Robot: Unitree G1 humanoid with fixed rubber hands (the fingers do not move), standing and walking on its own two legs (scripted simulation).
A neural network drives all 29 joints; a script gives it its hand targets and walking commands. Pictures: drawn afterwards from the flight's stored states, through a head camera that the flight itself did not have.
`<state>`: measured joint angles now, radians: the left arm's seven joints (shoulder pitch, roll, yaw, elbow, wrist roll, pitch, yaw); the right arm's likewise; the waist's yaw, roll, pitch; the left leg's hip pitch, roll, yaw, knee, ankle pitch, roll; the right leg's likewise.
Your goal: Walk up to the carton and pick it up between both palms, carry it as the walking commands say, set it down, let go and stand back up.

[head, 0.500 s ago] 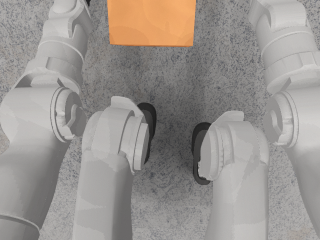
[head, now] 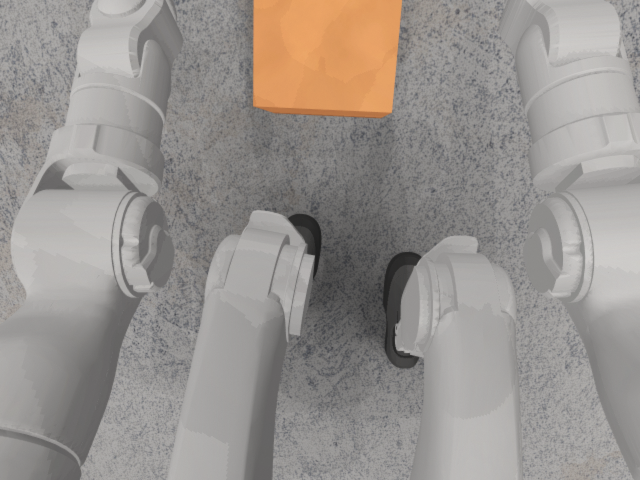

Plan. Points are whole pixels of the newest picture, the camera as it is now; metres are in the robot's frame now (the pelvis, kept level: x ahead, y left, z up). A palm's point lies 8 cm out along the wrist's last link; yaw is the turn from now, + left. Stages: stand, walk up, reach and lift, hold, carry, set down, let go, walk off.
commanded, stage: set down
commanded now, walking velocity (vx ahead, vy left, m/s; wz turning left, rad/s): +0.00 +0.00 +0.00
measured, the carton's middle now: out of the picture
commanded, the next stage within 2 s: let go in 1.06 s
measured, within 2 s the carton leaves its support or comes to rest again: neither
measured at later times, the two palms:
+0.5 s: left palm out of the picture +0.53 +0.24 +0.01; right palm out of the picture +0.58 -0.10 +0.01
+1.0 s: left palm out of the picture +0.53 +0.24 +0.16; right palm out of the picture +0.58 -0.10 +0.16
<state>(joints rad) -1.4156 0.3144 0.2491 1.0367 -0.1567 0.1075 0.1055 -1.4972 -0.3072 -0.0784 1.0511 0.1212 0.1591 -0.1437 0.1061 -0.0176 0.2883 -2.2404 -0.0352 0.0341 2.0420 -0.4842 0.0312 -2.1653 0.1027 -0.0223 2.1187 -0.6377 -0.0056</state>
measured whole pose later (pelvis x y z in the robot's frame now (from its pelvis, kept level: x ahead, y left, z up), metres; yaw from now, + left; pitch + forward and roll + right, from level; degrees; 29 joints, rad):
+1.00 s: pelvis +0.04 +0.00 +0.26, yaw +0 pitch +43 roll -1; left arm -1.11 0.18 0.40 0.86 0.06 0.13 0.03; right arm -1.20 -0.19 -0.30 0.92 -0.09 0.17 -0.07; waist 0.10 -0.03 -0.02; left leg -1.53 -0.05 -0.02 1.03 -0.25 0.02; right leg -1.48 0.09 0.04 1.08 -0.36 -0.01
